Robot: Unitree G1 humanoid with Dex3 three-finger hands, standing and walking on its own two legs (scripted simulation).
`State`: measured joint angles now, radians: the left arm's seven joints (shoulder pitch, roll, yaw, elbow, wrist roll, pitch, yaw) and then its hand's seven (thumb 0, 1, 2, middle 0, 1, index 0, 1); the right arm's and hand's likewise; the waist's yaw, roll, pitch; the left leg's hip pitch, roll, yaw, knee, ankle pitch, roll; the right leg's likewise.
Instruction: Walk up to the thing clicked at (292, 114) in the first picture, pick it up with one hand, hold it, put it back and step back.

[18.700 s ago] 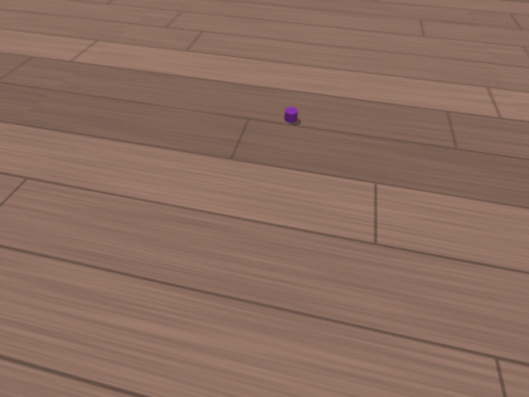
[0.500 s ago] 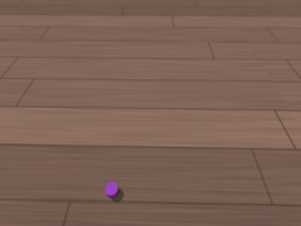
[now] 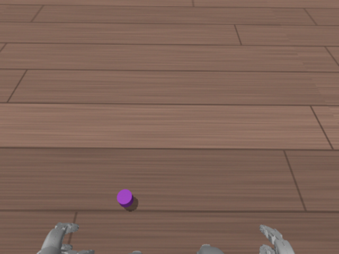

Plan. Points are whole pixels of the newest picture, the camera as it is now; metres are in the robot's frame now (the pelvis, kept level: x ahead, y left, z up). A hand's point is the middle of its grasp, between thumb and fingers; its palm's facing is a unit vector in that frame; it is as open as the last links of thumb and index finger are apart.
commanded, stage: rise first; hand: left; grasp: from above
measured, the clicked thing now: (125, 198) +0.46 +0.24 -0.71
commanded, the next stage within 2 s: none
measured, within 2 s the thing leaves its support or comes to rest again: neither
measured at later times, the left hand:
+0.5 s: hand out of the picture +0.14 +0.26 -0.22, palm faces -0.24 -0.83 -0.51, open 14.1 cm
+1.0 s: hand (97, 222) +0.27 +0.29 -0.42, palm faces -0.45 -0.33 -0.83, open 13.9 cm
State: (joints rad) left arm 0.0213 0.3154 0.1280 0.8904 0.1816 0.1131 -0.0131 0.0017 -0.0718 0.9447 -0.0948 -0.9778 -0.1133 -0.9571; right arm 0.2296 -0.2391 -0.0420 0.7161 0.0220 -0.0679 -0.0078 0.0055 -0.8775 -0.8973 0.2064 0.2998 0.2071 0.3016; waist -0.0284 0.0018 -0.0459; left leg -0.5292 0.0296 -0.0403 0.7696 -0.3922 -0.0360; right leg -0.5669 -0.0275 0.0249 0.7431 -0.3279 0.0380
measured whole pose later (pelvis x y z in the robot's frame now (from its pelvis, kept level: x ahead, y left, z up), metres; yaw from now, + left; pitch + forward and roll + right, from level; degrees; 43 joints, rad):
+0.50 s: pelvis -0.01 +0.01 -0.08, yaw +0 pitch +20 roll -2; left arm 0.24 0.32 0.10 0.42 0.34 0.20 0.03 0.00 -0.52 0.97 -0.08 -1.06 -0.08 -1.06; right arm 0.17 -0.23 -0.03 0.54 0.00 -0.17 -0.01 0.01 -0.89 -0.90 0.21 0.30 0.21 0.30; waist -0.03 0.01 -0.14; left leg -1.02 0.02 -0.08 1.27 -0.60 -0.03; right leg -1.04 -0.03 0.01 1.21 -0.52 0.05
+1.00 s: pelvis -0.07 +0.00 -0.28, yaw +0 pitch +34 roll -2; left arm -0.44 0.51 0.10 0.85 0.83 -0.09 0.13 0.00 -0.49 0.98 -0.07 -1.08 -0.09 -1.06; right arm 0.09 -0.29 -0.06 0.68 -0.01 -0.15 0.05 0.01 -0.88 -0.90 0.21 0.30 0.21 0.30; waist -0.06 0.02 -0.15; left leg -1.87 -0.03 -0.11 2.00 -0.72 -0.06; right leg -1.91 -0.02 0.04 1.94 -0.62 0.06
